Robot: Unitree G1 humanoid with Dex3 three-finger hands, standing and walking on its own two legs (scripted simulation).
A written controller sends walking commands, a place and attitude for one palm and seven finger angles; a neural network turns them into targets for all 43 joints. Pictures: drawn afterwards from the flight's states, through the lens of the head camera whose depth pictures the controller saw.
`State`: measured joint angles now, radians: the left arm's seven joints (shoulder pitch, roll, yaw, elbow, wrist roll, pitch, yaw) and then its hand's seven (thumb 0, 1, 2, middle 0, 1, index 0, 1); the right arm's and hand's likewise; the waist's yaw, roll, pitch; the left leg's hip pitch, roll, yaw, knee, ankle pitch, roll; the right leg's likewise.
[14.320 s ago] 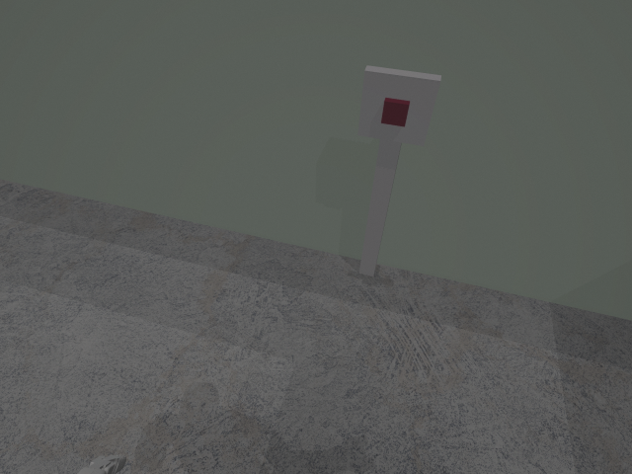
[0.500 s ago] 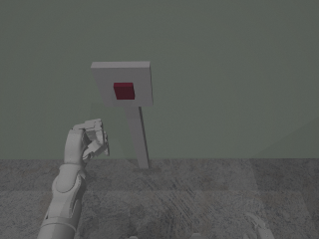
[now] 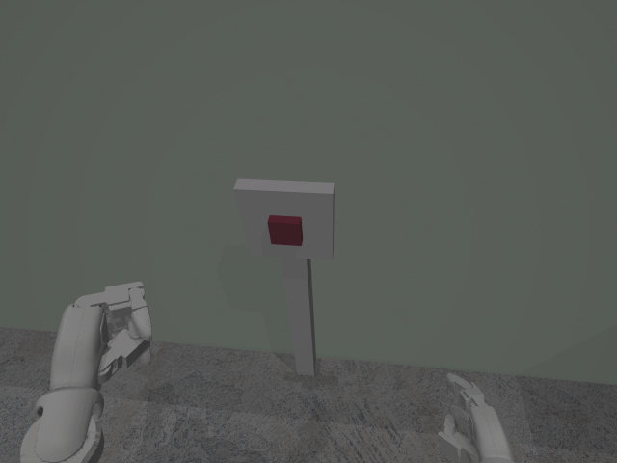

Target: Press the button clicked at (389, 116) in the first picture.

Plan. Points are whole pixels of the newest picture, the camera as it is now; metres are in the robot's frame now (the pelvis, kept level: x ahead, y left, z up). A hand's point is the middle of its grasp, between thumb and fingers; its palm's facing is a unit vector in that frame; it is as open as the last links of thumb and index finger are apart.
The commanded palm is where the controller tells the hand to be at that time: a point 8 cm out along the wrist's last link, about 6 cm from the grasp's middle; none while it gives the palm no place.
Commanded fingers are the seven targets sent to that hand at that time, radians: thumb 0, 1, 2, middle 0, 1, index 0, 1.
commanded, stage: draw the hand back to the body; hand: left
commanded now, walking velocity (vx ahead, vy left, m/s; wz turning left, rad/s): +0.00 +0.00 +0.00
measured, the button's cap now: (286, 229) +0.53 +0.12 -0.03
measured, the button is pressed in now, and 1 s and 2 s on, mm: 0 0 0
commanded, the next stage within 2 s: step back with the hand held close in 0.50 s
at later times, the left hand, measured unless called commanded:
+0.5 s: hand (83, 350) +0.17 +0.24 +0.16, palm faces +0.40 -0.82 -0.41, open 3.1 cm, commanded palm +0.12 +0.28 +0.17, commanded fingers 0.00 0.90 0.90 -1.30 -1.50 -1.30 -1.50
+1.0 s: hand (59, 374) +0.15 +0.25 +0.15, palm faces +0.31 -0.80 -0.52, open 3.1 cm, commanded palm +0.09 +0.29 +0.17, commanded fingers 0.00 0.90 0.90 -1.30 -1.50 -1.30 -1.50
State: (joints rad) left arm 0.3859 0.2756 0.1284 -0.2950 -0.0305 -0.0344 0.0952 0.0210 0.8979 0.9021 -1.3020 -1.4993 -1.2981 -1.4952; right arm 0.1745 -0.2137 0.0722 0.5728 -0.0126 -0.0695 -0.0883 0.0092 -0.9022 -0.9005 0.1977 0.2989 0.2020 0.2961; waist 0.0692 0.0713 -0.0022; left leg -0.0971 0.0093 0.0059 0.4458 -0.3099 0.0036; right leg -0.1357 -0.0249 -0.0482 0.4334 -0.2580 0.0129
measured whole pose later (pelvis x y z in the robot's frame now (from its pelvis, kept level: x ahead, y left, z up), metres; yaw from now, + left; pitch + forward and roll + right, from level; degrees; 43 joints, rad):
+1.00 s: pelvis -0.05 +0.01 +0.00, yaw -1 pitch +1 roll +0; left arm 0.62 0.38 0.35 -0.52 -0.03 -0.19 0.12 0.02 0.89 0.90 -1.31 -1.50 -1.30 -1.49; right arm 0.18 -0.24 -0.02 0.57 -0.01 -0.01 -0.09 0.01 -0.90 -0.90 0.20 0.30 0.20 0.30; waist 0.01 0.04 0.02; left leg -0.23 -0.01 0.04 0.45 -0.23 0.03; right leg -0.27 -0.04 -0.02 0.41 -0.16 0.03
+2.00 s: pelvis -0.20 +0.01 -0.02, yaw +6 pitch +3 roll -2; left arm 0.60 0.42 0.43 -0.59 -0.01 -0.30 0.14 0.02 0.89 0.90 -1.31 -1.50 -1.30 -1.49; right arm 0.18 -0.22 -0.02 0.60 -0.03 -0.10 -0.06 0.01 -0.90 -0.90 0.20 0.30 0.20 0.30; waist 0.00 0.01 -0.01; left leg -0.59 0.04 0.05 0.58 -0.16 0.02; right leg -0.28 0.10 0.08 0.59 -0.39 -0.04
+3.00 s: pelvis -0.31 +0.03 -0.01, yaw -2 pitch +0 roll -1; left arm 0.62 0.36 0.34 -0.55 -0.01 -0.20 0.17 0.02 0.89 0.90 -1.31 -1.50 -1.31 -1.49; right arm 0.28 -0.21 0.02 0.67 -0.02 -0.12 -0.08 0.01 -0.90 -0.90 0.20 0.30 0.20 0.30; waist -0.01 0.02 -0.04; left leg -0.31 0.04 0.02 0.56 -0.24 0.00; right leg -0.24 0.04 -0.07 0.54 -0.31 -0.05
